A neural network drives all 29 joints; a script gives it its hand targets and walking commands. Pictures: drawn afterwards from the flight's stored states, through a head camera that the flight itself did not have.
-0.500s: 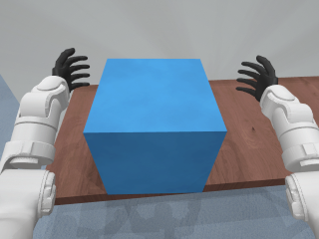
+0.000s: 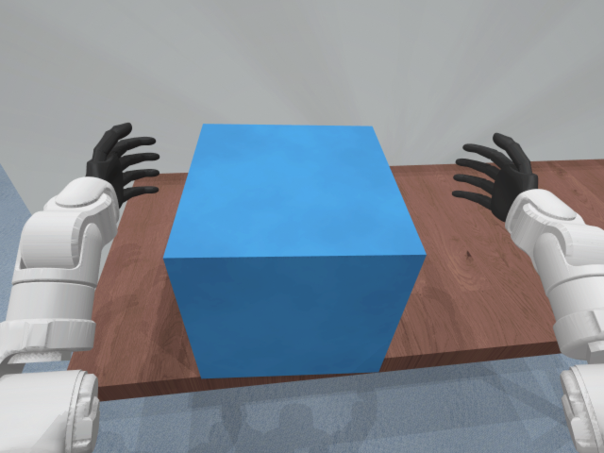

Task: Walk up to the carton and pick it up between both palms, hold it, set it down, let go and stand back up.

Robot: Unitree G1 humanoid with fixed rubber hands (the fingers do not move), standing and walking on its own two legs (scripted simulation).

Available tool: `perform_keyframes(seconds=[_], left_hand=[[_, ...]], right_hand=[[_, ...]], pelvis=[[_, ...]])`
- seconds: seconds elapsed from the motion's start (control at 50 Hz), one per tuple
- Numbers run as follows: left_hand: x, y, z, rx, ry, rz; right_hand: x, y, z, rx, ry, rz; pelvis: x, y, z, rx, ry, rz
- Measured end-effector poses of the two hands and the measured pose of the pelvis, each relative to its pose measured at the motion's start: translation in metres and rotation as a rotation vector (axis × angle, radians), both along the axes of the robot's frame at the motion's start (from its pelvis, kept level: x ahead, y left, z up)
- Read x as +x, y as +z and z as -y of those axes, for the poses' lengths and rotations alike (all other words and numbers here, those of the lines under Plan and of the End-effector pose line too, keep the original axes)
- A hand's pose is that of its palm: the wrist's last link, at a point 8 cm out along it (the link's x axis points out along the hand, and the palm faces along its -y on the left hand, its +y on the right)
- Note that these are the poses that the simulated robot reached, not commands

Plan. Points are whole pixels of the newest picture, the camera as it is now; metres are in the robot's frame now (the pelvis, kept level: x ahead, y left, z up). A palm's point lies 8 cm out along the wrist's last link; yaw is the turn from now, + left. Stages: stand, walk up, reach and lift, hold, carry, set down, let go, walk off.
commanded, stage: set down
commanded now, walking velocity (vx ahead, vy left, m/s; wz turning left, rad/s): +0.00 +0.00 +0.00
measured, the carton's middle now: (290, 247) +0.43 +0.03 +0.06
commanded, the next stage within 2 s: none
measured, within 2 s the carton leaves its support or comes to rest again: neither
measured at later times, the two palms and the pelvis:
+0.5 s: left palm (114, 261) +0.32 +0.23 +0.15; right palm (513, 273) +0.32 -0.25 +0.14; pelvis -0.01 +0.00 +0.00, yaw -1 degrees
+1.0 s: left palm (101, 329) +0.26 +0.25 +0.09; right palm (504, 338) +0.26 -0.23 +0.09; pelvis +0.01 +0.00 +0.00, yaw -1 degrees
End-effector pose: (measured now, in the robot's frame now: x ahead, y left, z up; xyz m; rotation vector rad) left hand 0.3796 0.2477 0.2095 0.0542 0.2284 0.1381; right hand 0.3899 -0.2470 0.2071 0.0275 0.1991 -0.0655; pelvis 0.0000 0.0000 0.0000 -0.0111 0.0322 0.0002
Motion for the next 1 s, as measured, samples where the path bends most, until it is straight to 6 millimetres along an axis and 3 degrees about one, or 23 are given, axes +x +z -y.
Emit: perform_keyframes(seconds=[0.16,0.42,0.76,1.0], left_hand=[[-0.024,-0.027,0.006,-0.010,-0.005,-0.017],[-0.053,-0.052,0.012,-0.019,0.005,-0.025],[-0.092,-0.096,0.005,-0.041,0.035,-0.063],[-0.119,-0.116,0.003,-0.014,0.029,-0.062]], right_hand=[[-0.024,-0.028,-0.002,0.008,0.013,0.008],[-0.060,-0.058,0.002,0.004,0.001,0.003],[-0.102,-0.096,-0.009,-0.011,0.002,-0.029],[-0.130,-0.117,-0.016,-0.031,0.001,-0.045]], pelvis=[[-0.005,0.000,0.000,0.003,0.000,0.013],[-0.008,0.000,0.002,0.011,-0.015,0.038],[0.003,0.001,0.001,0.013,-0.028,0.064],[0.014,0.002,-0.003,0.006,-0.025,0.055]])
